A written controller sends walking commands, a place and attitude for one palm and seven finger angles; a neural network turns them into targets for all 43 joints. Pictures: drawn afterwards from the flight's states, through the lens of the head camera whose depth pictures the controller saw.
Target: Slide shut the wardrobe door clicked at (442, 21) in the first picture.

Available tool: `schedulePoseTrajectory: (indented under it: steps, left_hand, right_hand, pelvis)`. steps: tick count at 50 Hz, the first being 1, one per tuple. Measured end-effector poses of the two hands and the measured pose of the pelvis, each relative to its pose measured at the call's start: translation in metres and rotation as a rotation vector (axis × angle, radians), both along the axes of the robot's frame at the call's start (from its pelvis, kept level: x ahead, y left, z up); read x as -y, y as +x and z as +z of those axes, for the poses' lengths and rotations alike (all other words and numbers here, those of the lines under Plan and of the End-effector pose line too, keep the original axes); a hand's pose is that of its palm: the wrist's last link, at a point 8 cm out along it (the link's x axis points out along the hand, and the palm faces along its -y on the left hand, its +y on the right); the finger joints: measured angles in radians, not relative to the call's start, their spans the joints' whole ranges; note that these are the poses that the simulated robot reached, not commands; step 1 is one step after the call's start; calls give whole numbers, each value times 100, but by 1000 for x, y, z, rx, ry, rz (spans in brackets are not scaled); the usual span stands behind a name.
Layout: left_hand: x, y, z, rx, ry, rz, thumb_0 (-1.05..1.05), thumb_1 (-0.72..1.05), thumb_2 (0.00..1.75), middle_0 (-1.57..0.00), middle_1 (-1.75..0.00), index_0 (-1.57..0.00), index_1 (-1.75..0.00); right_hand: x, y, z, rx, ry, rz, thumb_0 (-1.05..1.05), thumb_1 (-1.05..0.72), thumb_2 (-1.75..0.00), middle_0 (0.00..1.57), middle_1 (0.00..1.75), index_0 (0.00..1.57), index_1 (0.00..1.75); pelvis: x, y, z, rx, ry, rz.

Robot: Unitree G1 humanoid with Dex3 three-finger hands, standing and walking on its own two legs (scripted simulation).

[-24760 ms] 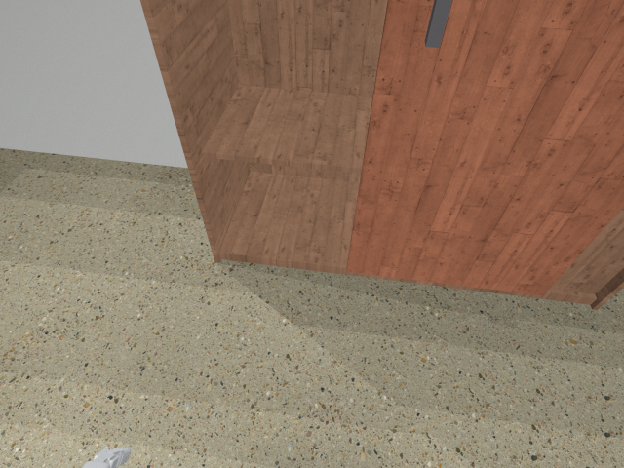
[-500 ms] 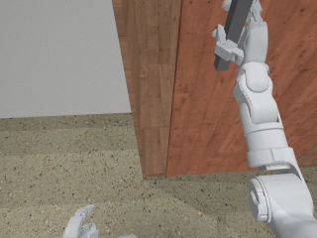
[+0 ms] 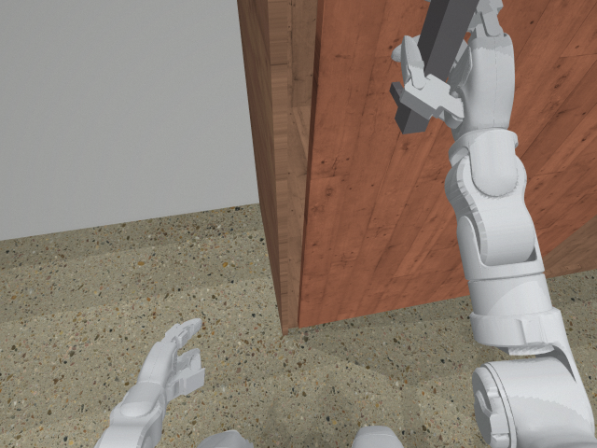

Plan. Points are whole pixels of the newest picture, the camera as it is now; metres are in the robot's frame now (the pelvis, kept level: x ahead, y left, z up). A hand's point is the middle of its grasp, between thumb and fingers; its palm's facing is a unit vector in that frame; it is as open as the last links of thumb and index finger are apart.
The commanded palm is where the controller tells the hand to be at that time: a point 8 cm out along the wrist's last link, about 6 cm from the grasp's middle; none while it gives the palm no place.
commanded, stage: step sideways, sliding the door along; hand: right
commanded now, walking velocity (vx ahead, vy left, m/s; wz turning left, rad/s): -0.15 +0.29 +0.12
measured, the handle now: (424, 43) +0.45 -0.16 +0.27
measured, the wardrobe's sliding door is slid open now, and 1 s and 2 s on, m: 0.03 0.00 0.00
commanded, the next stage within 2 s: stop walking and hold the door there in 0.32 s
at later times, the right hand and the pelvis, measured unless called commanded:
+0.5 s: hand (379, 79) +0.41 -0.11 +0.25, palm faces +0.38 +0.91 -0.16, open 7.2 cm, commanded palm +0.36 -0.14 +0.25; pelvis +0.04 +0.11 +0.02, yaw +0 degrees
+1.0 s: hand (382, 81) +0.40 -0.11 +0.26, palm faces +0.20 +0.97 -0.14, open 6.9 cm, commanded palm +0.37 -0.16 +0.25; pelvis +0.02 +0.06 +0.03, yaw +9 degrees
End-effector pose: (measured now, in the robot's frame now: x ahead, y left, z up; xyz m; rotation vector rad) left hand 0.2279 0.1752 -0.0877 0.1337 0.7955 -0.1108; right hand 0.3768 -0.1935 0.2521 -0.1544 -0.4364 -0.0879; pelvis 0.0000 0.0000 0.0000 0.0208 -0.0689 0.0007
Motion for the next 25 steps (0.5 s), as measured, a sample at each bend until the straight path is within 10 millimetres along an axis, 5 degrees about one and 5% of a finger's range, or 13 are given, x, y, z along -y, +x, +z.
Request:
schedulePoseTrajectory:
  steps: [6, 18, 25]
  left_hand:
    - [-36, 5, -8, -63, -3, 8, 1, 91, 89, -20, -30, -20, -30]
    - [-110, 25, -3, 5, 29, 1, 1, 91, 89, -19, -30, -20, -30]
    - [-138, 27, 11, -16, 35, 64, 1, 91, 89, -20, -30, -20, -30]
  right_hand:
    - [-34, -3, -1, 12, 1, -45, -7, -66, -82, 45, 140, 15, 118]
    - [-38, -5, -2, 35, -11, -197, -10, -61, -82, 46, 140, 20, 112]
    - [-39, -5, 0, 27, -39, -272, -13, -57, -81, 46, 140, 24, 117]
  pelvis:
    - [-39, 9, 8, -9, -23, -48]
    - [-92, 27, 4, -4, -6, -43]
    - [-111, 38, 23, -61, -80, -4]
